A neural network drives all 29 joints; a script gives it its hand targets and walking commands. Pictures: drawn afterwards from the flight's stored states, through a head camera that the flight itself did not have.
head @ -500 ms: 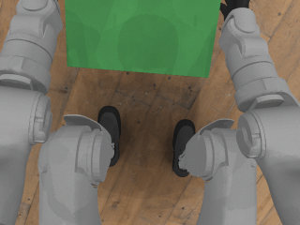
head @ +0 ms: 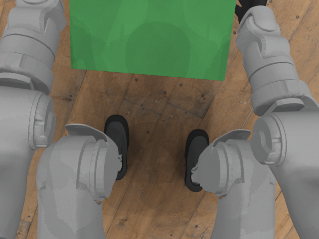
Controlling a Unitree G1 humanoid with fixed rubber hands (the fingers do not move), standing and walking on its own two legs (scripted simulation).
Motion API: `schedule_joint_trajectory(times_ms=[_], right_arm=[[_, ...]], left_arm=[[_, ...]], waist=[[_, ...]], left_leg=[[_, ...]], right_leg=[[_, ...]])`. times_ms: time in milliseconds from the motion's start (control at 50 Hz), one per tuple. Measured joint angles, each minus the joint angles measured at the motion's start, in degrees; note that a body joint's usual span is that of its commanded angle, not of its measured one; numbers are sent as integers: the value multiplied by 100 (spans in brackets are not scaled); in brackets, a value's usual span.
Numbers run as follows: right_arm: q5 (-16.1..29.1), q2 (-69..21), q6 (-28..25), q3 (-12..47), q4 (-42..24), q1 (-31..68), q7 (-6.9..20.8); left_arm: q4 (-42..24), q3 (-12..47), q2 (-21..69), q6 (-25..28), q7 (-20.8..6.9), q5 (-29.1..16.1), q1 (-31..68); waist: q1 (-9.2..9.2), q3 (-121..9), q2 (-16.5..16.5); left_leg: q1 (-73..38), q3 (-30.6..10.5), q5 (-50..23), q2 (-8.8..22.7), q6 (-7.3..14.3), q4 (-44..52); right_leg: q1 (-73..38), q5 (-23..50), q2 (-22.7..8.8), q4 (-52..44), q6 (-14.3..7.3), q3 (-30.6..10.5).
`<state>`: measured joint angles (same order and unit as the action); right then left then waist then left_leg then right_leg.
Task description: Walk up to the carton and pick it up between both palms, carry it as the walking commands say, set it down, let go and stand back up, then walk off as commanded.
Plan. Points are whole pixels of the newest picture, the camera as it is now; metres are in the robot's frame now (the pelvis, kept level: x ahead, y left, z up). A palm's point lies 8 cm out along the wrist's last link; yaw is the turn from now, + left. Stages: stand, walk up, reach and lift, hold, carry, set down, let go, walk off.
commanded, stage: reach and lift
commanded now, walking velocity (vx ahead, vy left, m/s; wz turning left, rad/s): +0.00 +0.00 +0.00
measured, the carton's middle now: (152, 22) +0.52 +0.06 -0.24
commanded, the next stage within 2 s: none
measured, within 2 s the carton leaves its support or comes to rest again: leaves its support in 0.24 s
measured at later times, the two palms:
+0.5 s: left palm out of the picture +0.54 +0.24 -0.11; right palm (265, 0) +0.55 -0.12 -0.11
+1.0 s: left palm out of the picture +0.54 +0.23 -0.06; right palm out of the picture +0.55 -0.12 -0.05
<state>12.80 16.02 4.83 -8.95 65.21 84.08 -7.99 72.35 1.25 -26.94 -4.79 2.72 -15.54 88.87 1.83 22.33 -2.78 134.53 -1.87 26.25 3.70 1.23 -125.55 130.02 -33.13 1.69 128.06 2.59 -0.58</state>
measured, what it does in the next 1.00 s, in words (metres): rises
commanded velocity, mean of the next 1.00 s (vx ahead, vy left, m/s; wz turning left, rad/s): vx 0.00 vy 0.00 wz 0.00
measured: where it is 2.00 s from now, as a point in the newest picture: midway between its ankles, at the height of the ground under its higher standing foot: (156, 163)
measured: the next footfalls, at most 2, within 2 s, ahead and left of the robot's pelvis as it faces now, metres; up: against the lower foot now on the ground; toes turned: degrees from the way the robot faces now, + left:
none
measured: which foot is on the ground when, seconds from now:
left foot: down 0.00-1.00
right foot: down 0.00-1.00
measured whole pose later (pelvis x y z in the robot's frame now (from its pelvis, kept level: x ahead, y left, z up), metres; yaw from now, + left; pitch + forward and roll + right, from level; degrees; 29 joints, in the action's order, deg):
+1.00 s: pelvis +0.01 +0.00 +0.05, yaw +0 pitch +44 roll -3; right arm 0.7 7.7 16.6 -21.5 41.9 68.4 -7.7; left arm 50.4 -12.2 -18.8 -17.7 3.2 -0.8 74.1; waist 1.4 3.7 -2.8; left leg 132.2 -2.1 26.9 2.3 0.4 -115.2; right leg 127.5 -33.6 1.2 117.3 2.4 -0.3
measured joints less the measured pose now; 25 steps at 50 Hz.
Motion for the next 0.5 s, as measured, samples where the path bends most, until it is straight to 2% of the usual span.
schedule_joint_trajectory(times_ms=[100,280,500], right_arm=[[-102,-1,176,9,-127,-10,35],[-5,-15,415,102,-560,-361,-162],[-299,-332,515,-351,-948,-855,-205]], left_arm=[[-205,-124,-14,-171,-16,95,-95],[-700,39,77,-425,125,101,-477],[-812,-246,199,-625,95,417,-678]], waist=[[5,-44,-13],[2,-326,-104],[-13,-881,-17]], left_leg=[[54,7,-12,33,1,-32],[36,-10,44,1,-48,37],[-151,-46,67,-110,-81,331]], right_leg=[[85,42,42,32,3,-14],[72,-24,26,-22,-22,-1],[-181,-106,-58,-325,-46,45]])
